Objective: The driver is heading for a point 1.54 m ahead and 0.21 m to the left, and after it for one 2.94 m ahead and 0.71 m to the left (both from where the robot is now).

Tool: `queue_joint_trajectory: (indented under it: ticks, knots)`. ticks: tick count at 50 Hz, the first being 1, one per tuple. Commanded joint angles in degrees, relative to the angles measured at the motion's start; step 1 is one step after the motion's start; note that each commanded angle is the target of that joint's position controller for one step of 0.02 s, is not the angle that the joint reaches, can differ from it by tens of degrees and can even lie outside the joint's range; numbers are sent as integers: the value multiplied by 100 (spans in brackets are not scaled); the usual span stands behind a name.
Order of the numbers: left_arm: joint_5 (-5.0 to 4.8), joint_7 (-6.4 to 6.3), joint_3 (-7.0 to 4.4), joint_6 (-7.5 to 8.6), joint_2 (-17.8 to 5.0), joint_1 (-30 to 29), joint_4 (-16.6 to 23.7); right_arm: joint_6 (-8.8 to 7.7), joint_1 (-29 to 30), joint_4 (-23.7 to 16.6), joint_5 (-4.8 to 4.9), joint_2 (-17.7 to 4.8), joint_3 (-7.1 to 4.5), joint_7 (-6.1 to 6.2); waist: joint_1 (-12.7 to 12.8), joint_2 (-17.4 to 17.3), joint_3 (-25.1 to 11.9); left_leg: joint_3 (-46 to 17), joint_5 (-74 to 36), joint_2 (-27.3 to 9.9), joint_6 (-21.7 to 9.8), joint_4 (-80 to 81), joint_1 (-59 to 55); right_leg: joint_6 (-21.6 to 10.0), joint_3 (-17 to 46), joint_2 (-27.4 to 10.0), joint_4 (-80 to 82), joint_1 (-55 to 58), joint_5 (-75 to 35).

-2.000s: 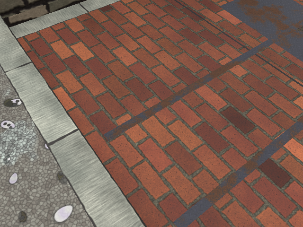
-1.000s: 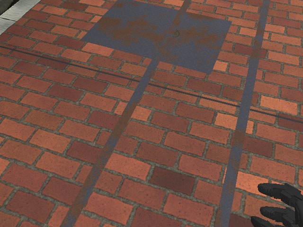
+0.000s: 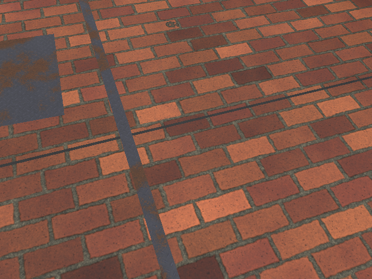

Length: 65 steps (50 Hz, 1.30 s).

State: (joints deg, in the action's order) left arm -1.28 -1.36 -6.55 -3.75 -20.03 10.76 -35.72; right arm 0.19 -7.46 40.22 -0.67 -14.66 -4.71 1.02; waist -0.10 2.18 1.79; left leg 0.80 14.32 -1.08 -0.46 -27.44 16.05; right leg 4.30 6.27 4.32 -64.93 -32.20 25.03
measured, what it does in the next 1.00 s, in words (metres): walks ahead: right foot, then left foot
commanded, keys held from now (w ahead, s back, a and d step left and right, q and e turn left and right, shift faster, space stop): no key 0.24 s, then w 0.76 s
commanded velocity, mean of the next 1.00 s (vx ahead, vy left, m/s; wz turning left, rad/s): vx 0.27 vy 0.00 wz -0.12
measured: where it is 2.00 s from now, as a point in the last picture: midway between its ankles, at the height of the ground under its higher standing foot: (200, 174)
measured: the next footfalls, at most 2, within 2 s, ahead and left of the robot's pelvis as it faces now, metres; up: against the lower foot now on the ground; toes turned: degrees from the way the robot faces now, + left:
right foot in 0.20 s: +0.04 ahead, -0.15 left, +0.00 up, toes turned -1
left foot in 0.62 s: +0.17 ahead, +0.09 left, +0.00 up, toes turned -3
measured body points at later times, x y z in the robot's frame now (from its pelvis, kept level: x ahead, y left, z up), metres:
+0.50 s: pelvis +0.04 -0.03 +0.00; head +0.06 -0.04 +0.45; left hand +0.16 +0.23 -0.10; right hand +0.17 -0.32 -0.10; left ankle +0.08 +0.10 -0.71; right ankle +0.00 -0.15 -0.74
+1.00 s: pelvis +0.24 -0.01 +0.00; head +0.28 +0.01 +0.45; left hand +0.49 +0.20 -0.09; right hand +0.21 -0.28 -0.12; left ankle +0.13 +0.09 -0.74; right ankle +0.42 -0.18 -0.69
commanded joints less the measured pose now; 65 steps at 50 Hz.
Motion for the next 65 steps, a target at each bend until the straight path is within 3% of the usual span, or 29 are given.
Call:
queue_joint_trajectory:
  ticks: [1,6,9,10,11,12,13,16,18,23,27,30,31,32,33,34,37,42,51,54,55,56,57,58,59,60,61,63,65]
  knots:
    - [0,24,16,65,-96,-253,489,9,95,-308,1,-906,-214,63,-106,-1148,-641,-883,-2745,-1273,-1170,670,-1143,144,-244,-229,518,-335,-112]
    - [56,88,95,113,-76,-291,477,39,61,-174,126,-1153,-244,-25,-180,-1410,-726,-755,-2364,-1408,-1191,606,-874,-42,-617,-325,2436,998,-198]
    - [105,109,71,127,-89,108,273,6,-60,-29,228,-892,-114,-68,74,-1136,-664,-546,-1715,-1165,-684,203,-341,-416,-696,-255,4523,2442,-1755]
    - [127,63,33,136,-358,200,322,-57,-271,2,79,-674,-27,-114,-27,-502,-926,-256,-940,-867,-181,-279,163,-587,99,-895,4454,3305,-3050]
    - [216,11,24,134,-673,-101,432,-130,-462,-85,-136,-370,94,-188,-395,875,-969,244,698,-367,329,-837,743,-1208,1142,-1875,4176,3355,-4219]
    - [295,64,119,185,-270,-174,408,-103,-92,-135,-64,-562,72,-136,-59,925,-1008,-69,1375,-369,463,-933,469,-1768,1317,-2054,4297,2712,-3560]
    - [285,101,172,248,-115,-202,341,-74,12,-141,1,-717,45,-125,-35,765,-881,-1,1223,-312,475,-954,470,-1702,1188,-1770,4476,2672,-2282]
    - [151,69,4,327,-708,477,32,-57,432,-209,104,-1043,-80,-122,480,1054,-147,-52,1604,-160,341,-2263,1732,-1797,1924,-1955,5212,2768,531]
    - [106,28,61,414,-519,551,-56,-138,274,-163,231,-998,-114,-165,363,819,135,-257,1408,-297,138,-2739,2325,-1853,2059,-2023,5380,2871,806]
    - [65,22,67,547,-376,300,-87,-397,302,-50,137,-567,28,-286,268,469,-29,-20,423,-246,2,-1569,1548,-1651,1065,-1587,5415,2626,-419]
    - [-28,144,13,588,-526,427,-225,-425,249,-79,184,-643,62,-348,203,441,-36,138,151,-90,-72,-807,592,-1646,911,-1628,5201,2022,-309]
    - [10,179,101,607,-316,384,-320,-437,-769,256,211,-768,-14,-294,-322,188,-144,214,-28,109,-227,-385,-967,-1379,686,-1373,4412,1068,27]
    - [68,191,204,645,-19,286,-295,-459,-1392,362,212,-1033,-93,-227,-595,-312,-264,-585,328,-436,-459,8,-1706,-1072,235,-983,3222,465,-152]
    - [32,166,283,766,262,290,22,-478,-1870,373,120,-1838,-272,-227,-616,-1990,-566,-3172,1823,-1832,-1305,1098,-2482,-612,-670,-209,982,-890,309]
    - [-42,122,165,850,-240,156,63,-529,-1879,336,72,-1571,-191,-274,-684,-1630,-538,-4475,2788,-2223,-1731,1704,-2408,-566,-111,-257,-67,-1510,832]
    - [-109,130,84,885,-470,93,51,-564,-1511,261,74,-1283,-84,-276,-506,-1240,-59,-4003,2810,-2137,-1601,1701,-2168,-683,9,-573,-384,-1877,306]
    - [62,137,106,868,-265,90,-107,-582,-945,121,21,-920,46,-261,-180,-749,132,-2404,822,-1442,-1170,1728,-1478,-722,-93,-1038,143,-1419,-984]
    - [126,159,212,789,78,-232,-53,-566,-1205,287,123,-919,53,-165,-181,-610,-3,-1031,-1881,-1012,-1088,1852,-1439,-386,-441,-972,1315,-1130,-2027]
    - [0,454,356,968,208,-1707,384,-392,-1852,683,186,-1092,20,-71,-515,-659,432,-659,-2119,-1248,-999,1696,-1871,-573,-677,-645,3499,-619,-2764]
    - [37,478,242,983,-91,-1217,283,-324,-1764,703,193,-1283,-44,-26,-94,-871,-47,-559,-4306,-1299,-855,840,-2286,-898,-881,-330,3628,302,-2120]
    - [42,432,126,975,-303,-452,64,-285,-1644,681,174,-1285,-34,-9,357,-887,-547,-371,-5176,-1121,-742,-60,-2153,-1092,-1028,-163,3776,1368,-2222]
    - [62,357,20,952,-574,570,-204,-285,-1569,598,122,-1200,20,10,821,-809,-1243,-270,-4681,-915,-570,-1315,-1234,-1354,-646,-547,3574,3105,-2429]
    - [217,299,-106,917,-1141,1342,-327,-369,-2097,394,49,-589,201,-29,696,419,-2288,-48,-1914,-87,-190,-3635,1037,-2163,1799,-2141,3478,5566,-1796]
    - [113,311,-10,909,-804,1414,-411,-497,-2234,514,122,-546,254,-75,660,1139,-2934,-789,1729,481,-111,-4759,1969,-2573,3771,-2749,4430,6015,-1030]
    - [42,287,101,881,-478,990,-387,-588,-1605,329,296,-1099,90,-124,701,780,-1879,-903,1539,93,-145,-5070,2600,-2267,3033,-2500,4681,5292,-574]
    - [39,263,154,863,-332,617,-358,-643,-1116,177,351,-1103,103,-141,565,399,-1104,-688,1046,-205,-192,-4842,2646,-2055,2167,-2251,4827,4351,-836]
    - [88,279,194,871,-232,312,-378,-657,-889,127,267,-991,112,-125,345,-13,-597,-559,641,-426,-168,-4417,2499,-1933,1649,-1999,5049,3483,-1326]
    - [173,308,246,940,-45,8,-374,-549,-1099,208,173,-859,91,-113,-24,153,-369,-584,208,-672,-96,-4003,1895,-1881,1082,-1684,5412,2574,-1972]
    - [113,321,221,1028,-109,4,-494,-432,-1252,249,145,-651,136,-95,-173,172,-300,-499,106,-743,36,-3715,1730,-1982,710,-1639,5648,2151,-2383]
Velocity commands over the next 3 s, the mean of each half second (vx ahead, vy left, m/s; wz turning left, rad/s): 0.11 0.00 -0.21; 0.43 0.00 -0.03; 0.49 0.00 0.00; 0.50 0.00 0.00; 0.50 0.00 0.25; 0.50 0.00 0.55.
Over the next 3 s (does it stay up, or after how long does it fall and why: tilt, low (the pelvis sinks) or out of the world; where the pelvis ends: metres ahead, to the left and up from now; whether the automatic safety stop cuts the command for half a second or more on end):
stays up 1.35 0.01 0.01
